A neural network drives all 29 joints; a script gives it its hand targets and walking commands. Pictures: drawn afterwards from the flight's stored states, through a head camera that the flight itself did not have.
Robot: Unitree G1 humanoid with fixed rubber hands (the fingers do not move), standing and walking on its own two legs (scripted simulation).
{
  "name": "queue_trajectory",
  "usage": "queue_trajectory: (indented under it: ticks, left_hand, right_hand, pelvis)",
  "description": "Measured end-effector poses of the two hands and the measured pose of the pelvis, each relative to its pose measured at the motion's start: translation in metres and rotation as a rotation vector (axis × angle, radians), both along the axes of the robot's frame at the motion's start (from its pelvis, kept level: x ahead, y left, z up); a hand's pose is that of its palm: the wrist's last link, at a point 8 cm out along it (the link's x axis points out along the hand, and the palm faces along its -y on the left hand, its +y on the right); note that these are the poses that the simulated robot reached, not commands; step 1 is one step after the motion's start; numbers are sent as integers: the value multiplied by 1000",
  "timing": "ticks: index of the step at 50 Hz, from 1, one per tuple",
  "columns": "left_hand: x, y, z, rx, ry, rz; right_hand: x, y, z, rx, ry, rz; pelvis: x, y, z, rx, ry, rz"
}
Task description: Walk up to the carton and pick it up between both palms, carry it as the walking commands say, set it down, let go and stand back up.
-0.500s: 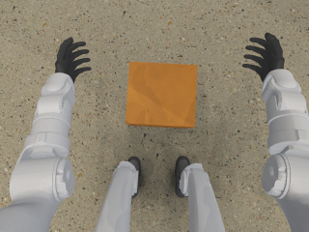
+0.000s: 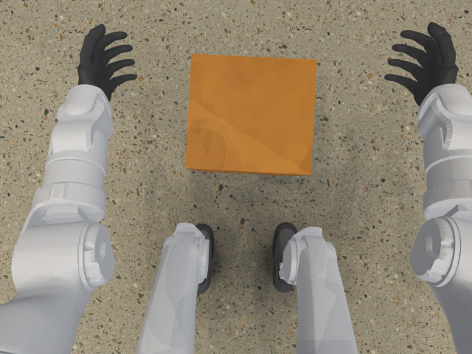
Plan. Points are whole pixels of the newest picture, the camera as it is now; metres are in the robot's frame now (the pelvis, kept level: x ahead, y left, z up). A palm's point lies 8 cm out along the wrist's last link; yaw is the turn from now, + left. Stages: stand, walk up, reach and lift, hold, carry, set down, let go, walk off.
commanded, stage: reach and lift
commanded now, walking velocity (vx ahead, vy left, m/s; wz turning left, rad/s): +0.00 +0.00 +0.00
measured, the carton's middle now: (249, 123) +0.52 -0.01 -0.46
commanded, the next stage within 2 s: none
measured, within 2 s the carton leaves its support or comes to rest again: neither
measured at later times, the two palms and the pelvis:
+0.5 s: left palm (138, 112) +0.49 +0.22 -0.26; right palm (374, 113) +0.50 -0.25 -0.26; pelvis -0.03 +0.00 -0.13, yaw +0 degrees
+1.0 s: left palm (162, 128) +0.49 +0.21 -0.39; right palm (346, 129) +0.49 -0.24 -0.38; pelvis -0.03 +0.00 -0.20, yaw +0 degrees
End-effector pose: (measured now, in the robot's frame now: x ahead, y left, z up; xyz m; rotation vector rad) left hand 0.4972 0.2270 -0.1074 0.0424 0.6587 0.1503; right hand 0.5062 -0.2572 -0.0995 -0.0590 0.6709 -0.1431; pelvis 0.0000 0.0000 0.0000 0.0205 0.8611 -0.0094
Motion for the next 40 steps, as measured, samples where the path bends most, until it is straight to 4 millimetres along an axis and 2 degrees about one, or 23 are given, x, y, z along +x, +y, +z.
queue_trajectory:
  ticks: [11,17,22,32,40]
  left_hand:
    - [-4,1,-76,9,15,17]
    - [-4,-4,-109,14,15,12]
    - [-1,-9,-135,1,3,14]
    - [-6,-6,-199,23,62,29]
    - [-8,-10,-240,17,74,36]
  right_hand:
    - [-1,4,-77,-2,1,7]
    - [-2,5,-111,-11,7,-2]
    - [-2,6,-139,-21,-7,4]
    - [-7,9,-206,-28,48,-12]
    - [-7,14,-244,-36,59,-9]
  pelvis:
    - [-18,-2,-66,1,-6,0]
    - [-25,-3,-96,7,-33,3]
    - [-28,-3,-118,6,-59,3]
    - [-30,-3,-155,10,-125,6]
    - [-29,-4,-180,7,-166,9]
